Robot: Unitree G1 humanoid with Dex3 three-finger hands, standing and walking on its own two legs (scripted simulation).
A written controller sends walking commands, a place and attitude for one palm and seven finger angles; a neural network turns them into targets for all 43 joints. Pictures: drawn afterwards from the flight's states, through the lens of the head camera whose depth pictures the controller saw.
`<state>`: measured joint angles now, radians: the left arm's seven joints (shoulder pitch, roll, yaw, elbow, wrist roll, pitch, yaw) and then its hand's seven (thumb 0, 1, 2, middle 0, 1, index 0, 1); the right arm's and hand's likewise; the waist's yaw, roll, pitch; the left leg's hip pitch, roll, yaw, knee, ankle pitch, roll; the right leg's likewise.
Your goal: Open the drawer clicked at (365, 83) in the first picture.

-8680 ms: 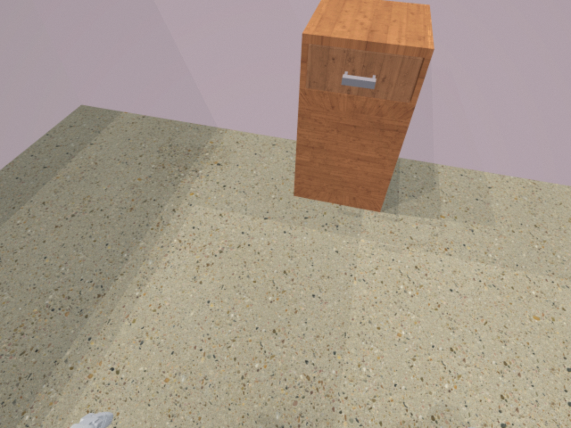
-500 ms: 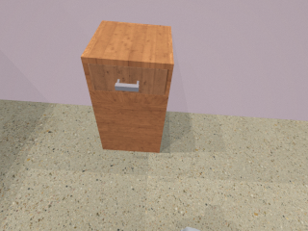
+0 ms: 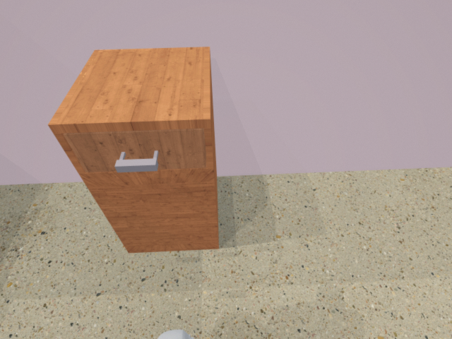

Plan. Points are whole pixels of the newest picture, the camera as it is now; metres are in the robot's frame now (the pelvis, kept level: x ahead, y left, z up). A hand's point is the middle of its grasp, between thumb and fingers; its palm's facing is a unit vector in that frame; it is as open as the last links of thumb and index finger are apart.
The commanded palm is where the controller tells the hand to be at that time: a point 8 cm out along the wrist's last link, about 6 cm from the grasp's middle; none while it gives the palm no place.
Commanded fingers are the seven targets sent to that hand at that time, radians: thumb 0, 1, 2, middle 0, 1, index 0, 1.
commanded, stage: take the last steps up to it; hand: left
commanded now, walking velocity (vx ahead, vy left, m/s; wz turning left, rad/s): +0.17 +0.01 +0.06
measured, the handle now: (138, 159) +0.61 +0.28 -0.10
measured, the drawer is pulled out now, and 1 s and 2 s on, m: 0.00 0.00 0.00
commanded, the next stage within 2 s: come to a stop and stand still in 0.06 s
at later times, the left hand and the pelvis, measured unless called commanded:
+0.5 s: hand out of the picture +0.07 +0.20 -0.18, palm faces +0.04 -0.98 -0.18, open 7.4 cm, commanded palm none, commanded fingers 0.00 0.90 0.90 -0.20 -0.30 -0.20 -0.30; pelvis +0.09 +0.03 +0.00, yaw -2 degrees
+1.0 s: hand out of the picture +0.11 +0.14 -0.14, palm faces +0.05 -0.96 -0.28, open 7.3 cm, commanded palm none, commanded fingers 0.00 0.90 0.90 -0.20 -0.30 -0.20 -0.30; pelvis +0.07 -0.05 +0.01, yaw -1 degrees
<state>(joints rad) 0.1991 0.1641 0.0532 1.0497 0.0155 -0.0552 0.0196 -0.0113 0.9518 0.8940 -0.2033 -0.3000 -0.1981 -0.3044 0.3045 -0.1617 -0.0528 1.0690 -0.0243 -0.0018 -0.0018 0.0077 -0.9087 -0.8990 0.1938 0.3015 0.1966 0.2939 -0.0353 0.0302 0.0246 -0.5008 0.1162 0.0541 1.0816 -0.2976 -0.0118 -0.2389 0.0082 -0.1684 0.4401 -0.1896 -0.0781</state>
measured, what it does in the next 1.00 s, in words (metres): steps on the spot: left foot, then right foot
